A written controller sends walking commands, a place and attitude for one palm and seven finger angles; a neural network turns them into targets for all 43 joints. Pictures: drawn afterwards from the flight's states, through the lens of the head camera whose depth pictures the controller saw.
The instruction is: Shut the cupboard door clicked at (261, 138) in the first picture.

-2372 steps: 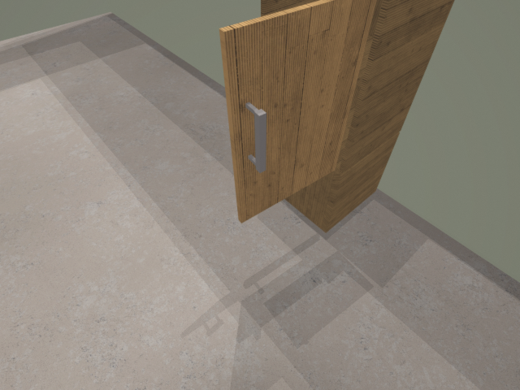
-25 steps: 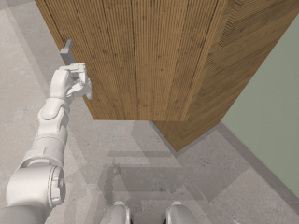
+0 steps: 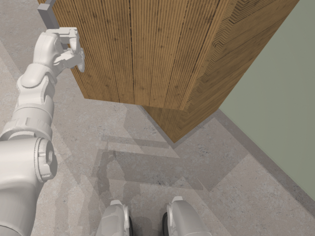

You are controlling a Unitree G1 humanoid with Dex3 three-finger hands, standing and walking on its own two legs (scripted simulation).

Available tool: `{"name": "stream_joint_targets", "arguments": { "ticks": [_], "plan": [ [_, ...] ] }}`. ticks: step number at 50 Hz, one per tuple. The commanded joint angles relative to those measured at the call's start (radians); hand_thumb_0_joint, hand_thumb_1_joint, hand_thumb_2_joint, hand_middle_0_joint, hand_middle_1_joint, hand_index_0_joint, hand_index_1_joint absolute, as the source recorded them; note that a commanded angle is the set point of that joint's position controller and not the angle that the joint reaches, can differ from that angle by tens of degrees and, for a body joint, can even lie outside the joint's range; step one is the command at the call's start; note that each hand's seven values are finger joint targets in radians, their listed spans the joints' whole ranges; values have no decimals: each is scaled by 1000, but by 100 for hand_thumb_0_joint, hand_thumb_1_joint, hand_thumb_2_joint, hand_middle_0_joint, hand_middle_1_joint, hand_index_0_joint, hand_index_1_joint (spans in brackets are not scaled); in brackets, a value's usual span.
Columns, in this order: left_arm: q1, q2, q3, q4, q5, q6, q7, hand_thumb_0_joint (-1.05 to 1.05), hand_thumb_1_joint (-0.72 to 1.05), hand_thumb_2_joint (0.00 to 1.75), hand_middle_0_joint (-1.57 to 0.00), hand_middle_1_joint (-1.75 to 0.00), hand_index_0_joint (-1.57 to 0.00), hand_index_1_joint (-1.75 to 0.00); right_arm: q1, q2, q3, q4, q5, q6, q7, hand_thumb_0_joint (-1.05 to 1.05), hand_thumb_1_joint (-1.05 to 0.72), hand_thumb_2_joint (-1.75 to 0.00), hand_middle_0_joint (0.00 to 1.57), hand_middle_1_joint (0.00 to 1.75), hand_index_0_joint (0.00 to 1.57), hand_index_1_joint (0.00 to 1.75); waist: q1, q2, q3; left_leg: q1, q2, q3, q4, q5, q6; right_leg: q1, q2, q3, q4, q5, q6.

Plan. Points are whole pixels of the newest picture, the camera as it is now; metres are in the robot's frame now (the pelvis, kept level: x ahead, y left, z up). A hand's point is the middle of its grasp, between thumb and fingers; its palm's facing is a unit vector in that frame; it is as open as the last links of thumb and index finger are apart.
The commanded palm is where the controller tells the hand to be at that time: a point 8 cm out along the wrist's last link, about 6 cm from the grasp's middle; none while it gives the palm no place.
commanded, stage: push the door shut along its arc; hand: left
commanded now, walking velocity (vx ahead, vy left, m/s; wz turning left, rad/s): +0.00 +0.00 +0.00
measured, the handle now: (62, 35) +0.60 +0.19 +0.09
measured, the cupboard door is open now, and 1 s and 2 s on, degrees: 46 40 34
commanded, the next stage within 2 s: pull the fist back off the door in 0.90 s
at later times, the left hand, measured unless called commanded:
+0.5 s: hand (101, 36) +0.58 +0.10 +0.10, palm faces -0.34 -0.94 -0.02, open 2.8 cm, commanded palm +0.59 +0.13 +0.10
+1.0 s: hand (108, 34) +0.58 +0.08 +0.11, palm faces -0.40 -0.92 -0.02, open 3.5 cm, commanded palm +0.63 +0.09 +0.10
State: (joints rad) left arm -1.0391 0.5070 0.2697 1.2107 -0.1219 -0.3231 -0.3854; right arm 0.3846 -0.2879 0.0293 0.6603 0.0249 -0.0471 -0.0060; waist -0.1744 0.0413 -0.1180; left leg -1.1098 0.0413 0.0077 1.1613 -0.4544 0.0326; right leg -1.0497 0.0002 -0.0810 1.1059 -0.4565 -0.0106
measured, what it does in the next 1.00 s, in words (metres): stands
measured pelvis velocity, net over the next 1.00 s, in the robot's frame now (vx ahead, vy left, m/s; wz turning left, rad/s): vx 0.00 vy -0.01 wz -0.02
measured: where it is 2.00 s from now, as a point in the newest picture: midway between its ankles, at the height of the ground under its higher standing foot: outside the picture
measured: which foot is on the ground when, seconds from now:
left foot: down 0.00-1.00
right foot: down 0.00-1.00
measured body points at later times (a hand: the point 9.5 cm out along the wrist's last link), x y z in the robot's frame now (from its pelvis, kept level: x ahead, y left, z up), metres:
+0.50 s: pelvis +0.02 +0.00 -0.01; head +0.18 +0.01 +0.41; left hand +0.60 +0.15 +0.11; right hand -0.03 -0.25 -0.11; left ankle +0.05 +0.10 -0.64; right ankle +0.03 -0.12 -0.64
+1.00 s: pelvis +0.00 -0.01 -0.02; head +0.18 +0.02 +0.39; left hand +0.60 +0.13 +0.11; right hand -0.02 -0.29 -0.12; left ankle +0.05 +0.10 -0.64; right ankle +0.03 -0.12 -0.64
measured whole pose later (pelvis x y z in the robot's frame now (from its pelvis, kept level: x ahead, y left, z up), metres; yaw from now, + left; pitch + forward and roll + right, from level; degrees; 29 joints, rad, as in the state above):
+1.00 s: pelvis +0.00 -0.01 -0.02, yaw -1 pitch +28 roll -5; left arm -1.40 0.60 0.17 1.36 -0.06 -0.20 -0.45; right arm 0.35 -0.29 0.04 0.71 -0.02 -0.10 -0.03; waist -0.26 0.05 -0.09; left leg -1.26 0.06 -0.03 1.26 -0.49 0.02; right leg -1.19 0.02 -0.11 1.18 -0.48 -0.03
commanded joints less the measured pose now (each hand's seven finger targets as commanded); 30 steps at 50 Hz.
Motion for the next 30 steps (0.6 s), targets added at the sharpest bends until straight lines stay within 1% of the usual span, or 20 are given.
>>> {"name": "stream_joint_targets", "arguments": {
  "ticks": [1,3,4,6,8,10,11,13,15,17,18,19,20,21,22,23,25,26,27,30],
  "plan": [
    [-586,139,-20,-201,7,-48,-16,0,90,90,-130,-150,-130,-150,167,-182,-65,-42,-4,-20,-12,0,-90,-90,20,30,20,30,-83,127,-478,522,-1,-126,-136,217,3,11,36,42,-154,125,-24],
    [-623,122,-31,-207,6,-49,-16,0,90,90,-130,-150,-130,-150,179,-182,-66,-40,-6,-22,-13,0,-90,-90,20,30,20,30,-92,146,-489,551,1,-137,-131,244,3,-20,36,36,-142,135,-27],
    [-631,112,-48,-186,15,-43,-16,0,90,90,-130,-150,-130,-150,181,-184,-62,-36,-9,-21,-11,0,-90,-90,20,30,20,30,-96,150,-475,561,5,-146,-138,238,-3,-38,38,31,-142,127,-26],
    [-637,154,-7,-167,17,-32,-10,0,90,90,-130,-150,-130,-150,188,-188,-62,-37,-12,-21,-10,0,-90,-90,20,30,20,30,-94,141,-480,547,4,-147,-132,236,-2,-34,39,28,-137,126,-28],
    [-677,186,15,-149,19,-30,-4,0,90,90,-130,-150,-130,-150,200,-190,-57,-35,-13,-20,-13,0,-90,-90,20,30,20,30,-105,135,-481,527,3,-145,-120,257,2,-37,41,28,-128,139,-28],
    [-698,194,20,-169,30,-30,-4,0,90,90,-130,-150,-130,-150,208,-188,-60,-38,-19,-20,-10,0,-90,-90,20,30,20,30,-102,155,-527,540,3,-140,-106,295,2,-23,42,34,-126,160,-25],
    [-684,208,28,-157,38,-28,-4,0,90,90,-130,-150,-130,-150,211,-188,-59,-39,-21,-18,-8,0,-90,-90,20,30,20,30,-98,153,-530,542,5,-142,-105,307,0,-19,43,33,-124,164,-27],
    [-695,223,41,-158,39,-32,-5,0,90,90,-130,-150,-130,-150,219,-188,-56,-46,-23,-16,-8,0,-90,-90,20,30,20,30,-97,183,-548,558,6,-145,-94,347,-2,-33,46,29,-107,181,-29],
    [-675,246,59,-126,54,-20,-5,0,90,90,-130,-150,-130,-150,225,-190,-58,-48,-26,-6,-6,0,-90,-90,20,30,20,30,-98,156,-553,543,9,-141,-86,367,-3,-18,49,30,-108,200,-25],
    [-674,296,88,-98,67,-1,-7,0,90,90,-130,-150,-130,-150,234,-192,-55,-53,-27,2,-8,0,-90,-90,20,30,20,30,-102,127,-543,476,5,-121,-74,360,4,26,51,35,-106,222,-20],
    [-661,319,109,-90,68,0,-8,0,90,90,-130,-150,-130,-150,242,-190,-51,-61,-26,4,-8,0,-90,-90,20,30,20,30,-89,142,-554,480,3,-119,-71,388,3,32,53,34,-98,240,-24],
    [-653,287,78,-77,75,13,-12,0,90,90,-130,-150,-130,-150,237,-188,-51,-64,-28,9,-5,0,-90,-90,20,30,20,30,-98,132,-547,469,1,-114,-69,393,4,41,55,35,-102,256,-20],
    [-660,332,112,-92,77,13,-15,0,90,90,-130,-150,-130,-150,243,-190,-55,-65,-29,13,-8,0,-90,-90,20,30,20,30,-93,129,-551,457,3,-107,-64,392,5,58,54,37,-103,267,-18],
    [-659,323,99,-104,77,16,-23,0,90,90,-130,-150,-130,-150,245,-189,-56,-70,-29,14,-7,0,-90,-90,20,30,20,30,-96,120,-562,447,0,-103,-63,392,8,81,56,40,-106,280,-16],
    [-655,341,112,-114,76,15,-29,0,90,90,-130,-150,-130,-150,247,-190,-58,-71,-28,18,-10,0,-90,-90,20,30,20,30,-91,117,-571,439,-1,-95,-60,398,8,103,55,45,-106,299,-17],
    [-691,295,75,-143,70,6,-38,0,90,90,-130,-150,-130,-150,252,-186,-59,-68,-31,16,-11,0,-90,-90,20,30,20,30,-106,129,-596,472,0,-105,-55,429,9,84,57,43,-97,316,-18],
    [-709,230,23,-153,66,10,-52,0,90,90,-130,-150,-130,-150,250,-185,-66,-54,-33,19,-9,0,-90,-90,20,30,20,30,-115,154,-586,525,5,-117,-55,441,3,33,57,36,-107,300,-17],
    [-709,228,25,-139,60,17,-55,0,90,90,-130,-150,-130,-150,247,-188,-67,-48,-31,19,-11,0,-90,-90,20,30,20,30,-118,158,-566,526,6,-113,-52,425,4,19,59,37,-114,288,-17],
    [-740,218,9,-140,58,21,-60,0,90,90,-130,-150,-130,-150,251,-189,-67,-40,-32,18,-12,0,-90,-90,20,30,20,30,-133,144,-556,516,5,-114,-52,405,7,14,59,35,-119,276,-15],
    [-789,209,-3,-135,46,30,-71,0,90,90,-130,-150,-130,-150,252,-189,-67,-23,-33,13,-17,0,-90,-90,20,30,20,30,-144,156,-552,527,3,-115,-50,402,9,7,62,32,-123,273,-19]
  ]
}}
